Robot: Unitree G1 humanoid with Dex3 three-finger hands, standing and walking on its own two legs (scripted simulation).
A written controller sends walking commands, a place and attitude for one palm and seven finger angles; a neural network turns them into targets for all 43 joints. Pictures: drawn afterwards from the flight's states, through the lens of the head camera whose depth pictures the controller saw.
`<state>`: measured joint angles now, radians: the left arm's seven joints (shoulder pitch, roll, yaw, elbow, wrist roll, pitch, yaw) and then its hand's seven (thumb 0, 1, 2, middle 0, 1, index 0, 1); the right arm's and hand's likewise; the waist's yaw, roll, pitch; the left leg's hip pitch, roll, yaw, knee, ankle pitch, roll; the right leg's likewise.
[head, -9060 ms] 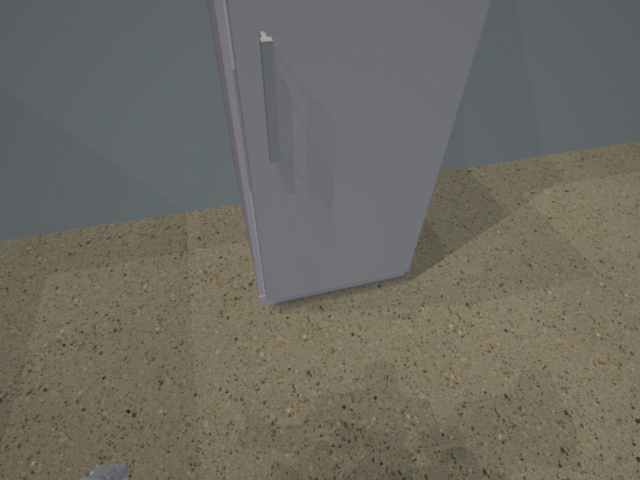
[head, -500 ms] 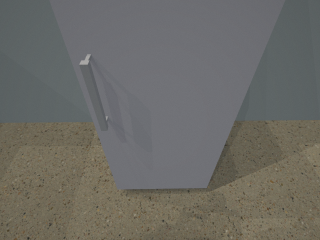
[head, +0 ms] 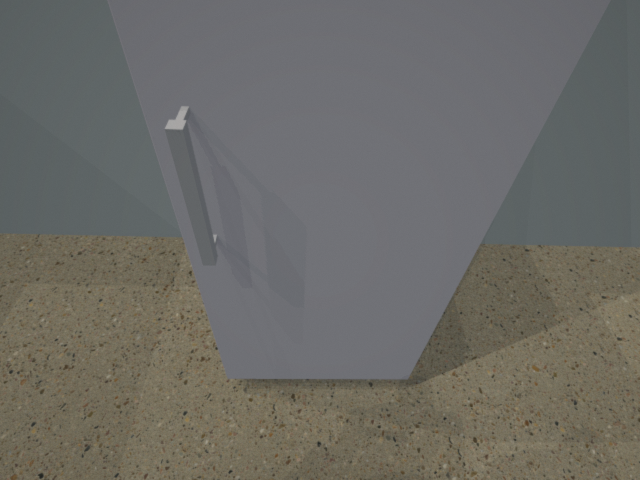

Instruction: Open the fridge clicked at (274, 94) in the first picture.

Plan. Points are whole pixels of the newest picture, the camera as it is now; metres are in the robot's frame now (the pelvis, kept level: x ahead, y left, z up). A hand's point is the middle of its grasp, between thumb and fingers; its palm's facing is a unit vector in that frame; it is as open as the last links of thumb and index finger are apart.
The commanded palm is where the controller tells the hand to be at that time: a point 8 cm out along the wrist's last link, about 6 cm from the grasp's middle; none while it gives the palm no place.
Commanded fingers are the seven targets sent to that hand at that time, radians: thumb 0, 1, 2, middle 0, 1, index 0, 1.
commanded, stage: come to a stop and stand still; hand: left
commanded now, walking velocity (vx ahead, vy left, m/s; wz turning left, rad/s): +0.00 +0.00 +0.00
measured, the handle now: (198, 195) +0.49 +0.22 +0.08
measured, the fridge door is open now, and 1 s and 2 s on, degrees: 0 0 0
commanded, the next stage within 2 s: look again from close up in 0.70 s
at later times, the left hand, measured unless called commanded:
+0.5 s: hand out of the picture +0.06 +0.19 -0.17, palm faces +0.00 -0.98 -0.19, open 7.4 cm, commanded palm none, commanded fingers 0.00 0.90 0.90 -0.20 -0.30 -0.20 -0.30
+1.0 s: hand out of the picture +0.06 +0.19 -0.17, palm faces -0.01 -0.98 -0.18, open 7.4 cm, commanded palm none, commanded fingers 0.00 0.90 0.90 -0.20 -0.30 -0.20 -0.30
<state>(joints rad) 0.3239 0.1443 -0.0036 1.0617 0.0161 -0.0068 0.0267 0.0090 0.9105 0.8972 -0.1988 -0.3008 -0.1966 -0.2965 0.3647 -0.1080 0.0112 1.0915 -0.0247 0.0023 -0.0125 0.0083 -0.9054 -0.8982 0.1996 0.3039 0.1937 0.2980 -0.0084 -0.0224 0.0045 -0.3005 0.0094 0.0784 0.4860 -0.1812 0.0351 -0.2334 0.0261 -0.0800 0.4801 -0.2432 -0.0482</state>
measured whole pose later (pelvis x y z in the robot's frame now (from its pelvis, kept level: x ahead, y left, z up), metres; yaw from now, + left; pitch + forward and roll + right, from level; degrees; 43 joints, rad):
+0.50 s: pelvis +0.05 +0.02 +0.00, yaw -1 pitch -1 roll +0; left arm 0.27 0.16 -0.01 1.10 0.02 -0.02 0.03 0.01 0.91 0.90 -0.20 -0.30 -0.20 -0.30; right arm 0.25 -0.16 0.01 1.12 -0.01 -0.03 -0.03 0.01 -0.92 -0.90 0.20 0.30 0.19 0.30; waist 0.01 -0.02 0.03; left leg -0.18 -0.04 0.11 0.42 -0.23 0.06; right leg -0.13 -0.01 -0.04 0.44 -0.29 -0.01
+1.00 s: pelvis +0.06 +0.02 +0.01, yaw -1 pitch -1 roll +0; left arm 0.27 0.17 -0.01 1.11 0.02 -0.01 0.03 0.01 0.91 0.90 -0.20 -0.30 -0.20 -0.30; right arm 0.25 -0.15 0.02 1.15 -0.01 -0.02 -0.03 0.01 -0.91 -0.90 0.20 0.30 0.20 0.30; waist 0.00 -0.03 0.04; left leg -0.15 -0.04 0.11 0.39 -0.23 0.06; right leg -0.10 -0.01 -0.04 0.40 -0.29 0.00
